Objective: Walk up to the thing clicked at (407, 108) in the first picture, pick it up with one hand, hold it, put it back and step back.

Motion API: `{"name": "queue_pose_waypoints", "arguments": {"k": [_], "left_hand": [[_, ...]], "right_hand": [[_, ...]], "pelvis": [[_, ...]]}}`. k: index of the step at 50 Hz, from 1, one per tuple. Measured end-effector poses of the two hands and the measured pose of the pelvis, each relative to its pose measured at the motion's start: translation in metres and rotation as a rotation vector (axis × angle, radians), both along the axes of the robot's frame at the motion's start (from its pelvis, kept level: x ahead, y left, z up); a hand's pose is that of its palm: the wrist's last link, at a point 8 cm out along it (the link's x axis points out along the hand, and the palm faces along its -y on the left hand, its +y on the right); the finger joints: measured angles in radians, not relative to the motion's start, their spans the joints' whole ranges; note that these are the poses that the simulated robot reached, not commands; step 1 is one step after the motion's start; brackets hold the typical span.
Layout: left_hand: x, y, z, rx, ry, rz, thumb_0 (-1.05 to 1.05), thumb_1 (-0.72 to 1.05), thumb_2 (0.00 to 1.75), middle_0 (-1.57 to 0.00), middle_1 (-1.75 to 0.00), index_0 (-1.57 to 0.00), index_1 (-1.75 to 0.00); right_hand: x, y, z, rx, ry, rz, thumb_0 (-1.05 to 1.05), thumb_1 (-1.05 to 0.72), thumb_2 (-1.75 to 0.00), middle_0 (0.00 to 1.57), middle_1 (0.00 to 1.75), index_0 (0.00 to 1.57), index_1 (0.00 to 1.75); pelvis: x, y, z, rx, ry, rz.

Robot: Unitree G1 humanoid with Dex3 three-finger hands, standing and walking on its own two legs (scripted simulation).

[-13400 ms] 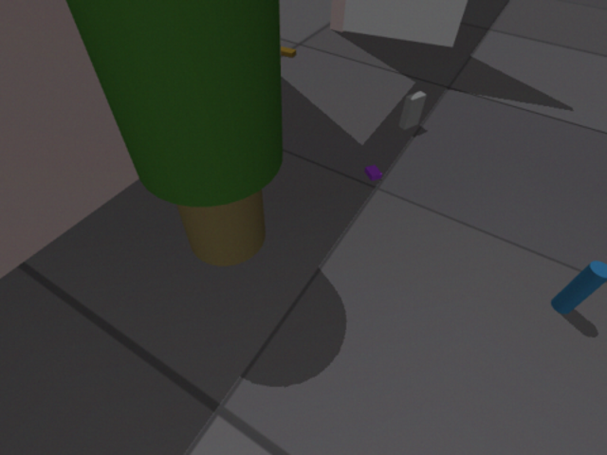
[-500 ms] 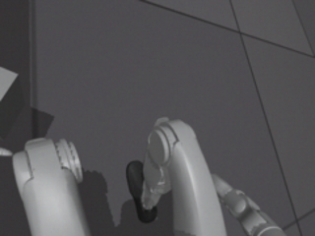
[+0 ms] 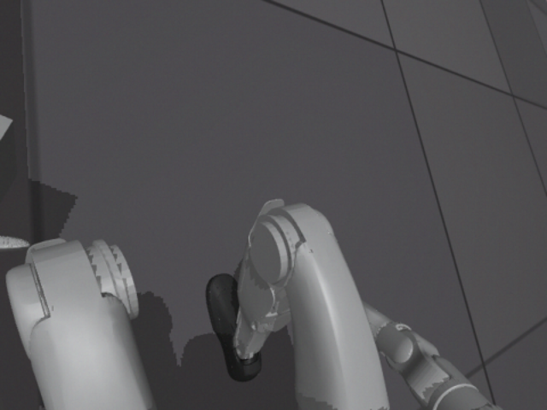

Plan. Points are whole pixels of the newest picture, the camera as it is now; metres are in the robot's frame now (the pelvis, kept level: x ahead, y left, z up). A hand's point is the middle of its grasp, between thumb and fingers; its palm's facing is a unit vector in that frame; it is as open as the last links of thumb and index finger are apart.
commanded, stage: rest palm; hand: left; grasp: from the side
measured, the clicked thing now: out of the picture +0.43 +0.26 -0.19
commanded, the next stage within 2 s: close in 0.34 s
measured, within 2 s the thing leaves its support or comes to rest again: neither
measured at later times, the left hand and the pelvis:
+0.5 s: hand out of the picture +0.41 +0.26 -0.17, palm faces +0.33 -0.94 +0.00, open 16.3 cm; pelvis +0.00 +0.00 +0.00, yaw -1 degrees
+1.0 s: hand out of the picture +0.41 +0.28 -0.17, palm faces +0.35 -0.94 +0.01, open 10.6 cm; pelvis -0.01 +0.00 +0.00, yaw -2 degrees
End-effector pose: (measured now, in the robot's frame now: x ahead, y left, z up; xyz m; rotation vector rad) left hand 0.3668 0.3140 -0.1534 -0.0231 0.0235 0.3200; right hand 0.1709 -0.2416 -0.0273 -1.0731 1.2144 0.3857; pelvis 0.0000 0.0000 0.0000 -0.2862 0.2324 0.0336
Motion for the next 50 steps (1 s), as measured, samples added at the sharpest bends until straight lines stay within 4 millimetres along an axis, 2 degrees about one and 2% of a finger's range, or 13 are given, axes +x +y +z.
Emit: {"name": "queue_pose_waypoints", "arguments": {"k": [11, 25, 34, 50], "left_hand": [[0.004, -0.003, -0.005, 0.007, 0.008, 0.015, -0.01, -0.40, 0.18, -0.04, -0.07, -0.02, -0.09], [0.004, -0.005, -0.013, 0.016, 0.009, 0.016, -0.01, -0.29, 0.23, -0.04, -0.08, -0.02, -0.09], [0.003, -0.002, -0.012, 0.017, -0.005, 0.022, -0.01, -0.18, 0.34, -0.22, -0.23, -0.20, -0.24], [0.006, 0.006, -0.013, 0.008, -0.003, 0.042, -0.02, 0.14, 0.54, -0.48, -0.45, -0.46, -0.46]], "right_hand": [[0.003, 0.004, 0.001, -0.008, 0.006, 0.020, -0.01, -0.91, -0.90, 0.20, 0.30, 0.20, 0.30], [-0.006, 0.003, 0.004, -0.033, 0.034, 0.024, -0.01, -0.90, -0.90, 0.20, 0.30, 0.20, 0.30], [-0.010, 0.003, 0.008, -0.051, 0.036, 0.029, -0.01, -0.90, -0.90, 0.20, 0.30, 0.20, 0.30], [-0.013, 0.005, 0.013, -0.065, 0.035, 0.035, -0.01, -0.88, -0.90, 0.20, 0.30, 0.20, 0.30]], "pelvis": [[-0.001, 0.000, 0.000, -0.009, -0.006, -0.008], [-0.003, 0.001, 0.001, -0.018, -0.020, -0.019], [-0.004, 0.003, 0.001, -0.025, -0.027, -0.022], [-0.006, 0.004, 0.002, -0.033, -0.037, -0.024]]}}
